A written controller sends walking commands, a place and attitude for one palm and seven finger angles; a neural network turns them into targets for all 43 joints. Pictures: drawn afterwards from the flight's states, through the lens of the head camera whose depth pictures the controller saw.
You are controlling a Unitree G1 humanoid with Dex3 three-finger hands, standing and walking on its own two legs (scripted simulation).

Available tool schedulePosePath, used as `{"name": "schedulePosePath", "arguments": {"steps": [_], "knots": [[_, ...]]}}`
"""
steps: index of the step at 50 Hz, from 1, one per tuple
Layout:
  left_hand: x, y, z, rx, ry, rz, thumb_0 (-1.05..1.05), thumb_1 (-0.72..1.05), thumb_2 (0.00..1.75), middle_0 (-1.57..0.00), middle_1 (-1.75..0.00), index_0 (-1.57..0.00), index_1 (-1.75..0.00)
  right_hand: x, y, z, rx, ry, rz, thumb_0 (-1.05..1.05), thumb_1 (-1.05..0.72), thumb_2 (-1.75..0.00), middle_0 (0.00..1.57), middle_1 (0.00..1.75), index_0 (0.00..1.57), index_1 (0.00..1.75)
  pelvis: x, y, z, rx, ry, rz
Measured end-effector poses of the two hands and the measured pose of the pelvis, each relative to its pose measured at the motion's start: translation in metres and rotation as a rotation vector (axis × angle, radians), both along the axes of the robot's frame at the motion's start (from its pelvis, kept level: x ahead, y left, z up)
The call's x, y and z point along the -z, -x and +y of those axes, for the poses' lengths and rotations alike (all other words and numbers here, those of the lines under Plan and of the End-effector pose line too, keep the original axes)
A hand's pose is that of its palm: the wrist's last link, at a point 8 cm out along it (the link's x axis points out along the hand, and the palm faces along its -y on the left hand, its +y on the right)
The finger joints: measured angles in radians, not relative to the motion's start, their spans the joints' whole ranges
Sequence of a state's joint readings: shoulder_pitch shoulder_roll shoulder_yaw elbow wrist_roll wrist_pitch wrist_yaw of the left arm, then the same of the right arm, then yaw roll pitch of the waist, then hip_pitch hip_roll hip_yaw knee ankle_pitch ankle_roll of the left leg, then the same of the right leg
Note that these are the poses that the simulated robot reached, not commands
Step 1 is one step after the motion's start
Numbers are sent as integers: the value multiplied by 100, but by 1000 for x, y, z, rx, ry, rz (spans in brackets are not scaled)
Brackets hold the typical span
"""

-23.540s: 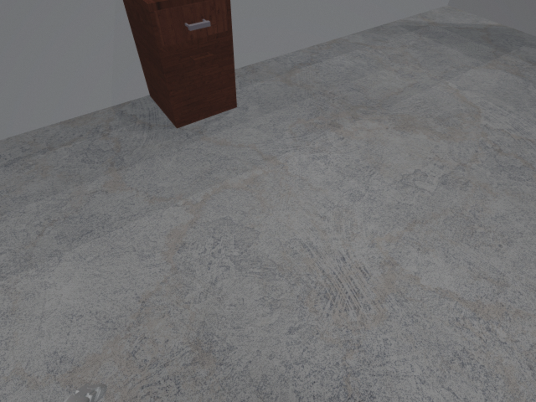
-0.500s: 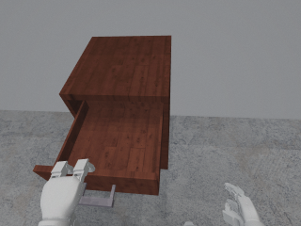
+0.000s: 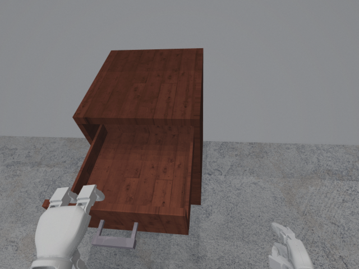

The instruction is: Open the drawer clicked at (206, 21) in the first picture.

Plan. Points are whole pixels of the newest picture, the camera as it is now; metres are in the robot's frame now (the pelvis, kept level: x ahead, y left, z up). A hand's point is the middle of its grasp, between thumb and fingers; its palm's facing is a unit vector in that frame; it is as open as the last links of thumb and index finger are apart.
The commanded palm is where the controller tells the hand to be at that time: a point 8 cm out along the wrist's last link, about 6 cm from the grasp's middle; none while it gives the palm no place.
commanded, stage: draw the hand back to the body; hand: left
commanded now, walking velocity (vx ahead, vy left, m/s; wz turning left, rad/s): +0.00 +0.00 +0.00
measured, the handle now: (116, 233) +0.23 +0.22 -0.15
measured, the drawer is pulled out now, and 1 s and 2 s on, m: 0.30 0.30 0.30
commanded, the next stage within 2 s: step back with the hand held close in 1.40 s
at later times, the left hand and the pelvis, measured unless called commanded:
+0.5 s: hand (61, 220) +0.18 +0.23 +0.09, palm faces +0.20 -0.68 -0.71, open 13.8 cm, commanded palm +0.15 +0.26 +0.14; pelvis +0.01 +0.02 +0.02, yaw +2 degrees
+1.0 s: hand (21, 195) +0.19 +0.25 +0.19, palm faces +0.41 -0.80 -0.43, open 10.4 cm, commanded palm +0.14 +0.29 +0.21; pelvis +0.03 +0.01 +0.04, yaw +3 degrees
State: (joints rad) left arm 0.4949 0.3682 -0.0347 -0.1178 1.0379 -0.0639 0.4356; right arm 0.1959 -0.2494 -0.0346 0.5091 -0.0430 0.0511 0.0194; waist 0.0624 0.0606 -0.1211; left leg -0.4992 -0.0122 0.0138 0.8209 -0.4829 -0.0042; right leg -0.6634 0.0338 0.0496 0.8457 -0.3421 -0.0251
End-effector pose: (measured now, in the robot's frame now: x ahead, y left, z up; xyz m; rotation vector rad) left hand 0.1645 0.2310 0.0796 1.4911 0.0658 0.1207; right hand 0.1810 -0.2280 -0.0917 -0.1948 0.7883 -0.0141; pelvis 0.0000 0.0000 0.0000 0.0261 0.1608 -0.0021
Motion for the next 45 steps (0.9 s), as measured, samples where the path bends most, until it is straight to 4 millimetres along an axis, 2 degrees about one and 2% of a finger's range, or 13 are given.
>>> {"name": "schedulePosePath", "arguments": {"steps": [15,21,25,27,29,33,39,45], "knots": [[-37,13,18,7,4,19,0,-49,30,-32,-120,-32,-120,-19,-10,17,-27,-9,-43,1,-90,-90,20,30,20,30,-13,0,7,-3,11,-56],[-52,12,30,-4,-2,1,0,-49,30,-32,-120,-32,-120,-23,-14,26,-36,-14,-43,1,-90,-90,20,30,20,30,-17,-1,13,-6,16,-72],[-53,10,33,-166,700,-105,0,-47,30,-31,-119,-31,-119,-32,-12,33,30,-30,-119,2,-90,-90,20,30,20,30,-22,-5,17,-29,20,-142],[-57,10,29,-180,903,-159,-1,-45,32,-31,-117,-31,-117,-38,-10,37,42,-20,-150,1,-90,-90,20,30,20,30,-25,-10,17,-41,21,-165],[-64,9,27,-165,1015,-205,-1,-41,33,-31,-115,-31,-115,-43,-8,41,42,-12,-165,1,-90,-90,20,30,20,30,-28,-14,17,-51,24,-181],[-81,7,33,-132,1071,-271,-1,-31,38,-30,-108,-30,-108,-47,-6,44,27,-8,-170,1,-90,-90,20,30,20,30,-32,-19,15,-59,29,-195],[-102,9,49,-134,1023,-318,-1,-12,46,-28,-96,-28,-96,-48,-11,42,12,-11,-167,2,-90,-90,20,30,20,30,-36,-22,15,-57,32,-191],[-115,13,52,-129,993,-346,0,8,54,-26,-83,-26,-83,-49,-20,36,3,-1,-171,2,-90,-90,20,30,20,30,-38,-25,15,-59,32,-185]]}}
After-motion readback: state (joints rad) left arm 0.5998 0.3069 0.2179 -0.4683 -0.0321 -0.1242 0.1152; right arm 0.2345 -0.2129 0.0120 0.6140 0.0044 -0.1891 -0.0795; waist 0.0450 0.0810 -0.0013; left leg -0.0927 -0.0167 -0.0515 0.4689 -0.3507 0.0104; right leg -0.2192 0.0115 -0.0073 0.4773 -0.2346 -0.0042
